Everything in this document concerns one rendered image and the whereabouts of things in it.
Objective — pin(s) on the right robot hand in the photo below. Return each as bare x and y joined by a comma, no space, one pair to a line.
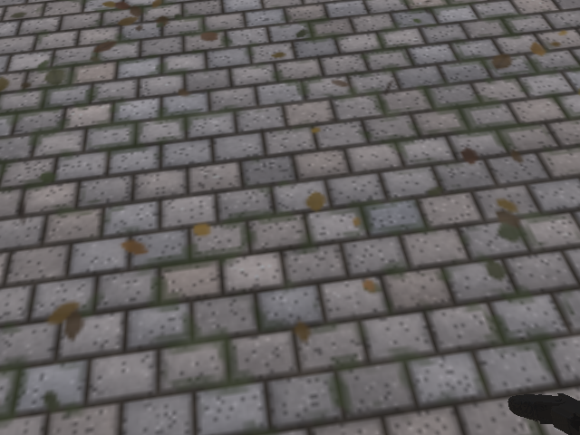
562,411

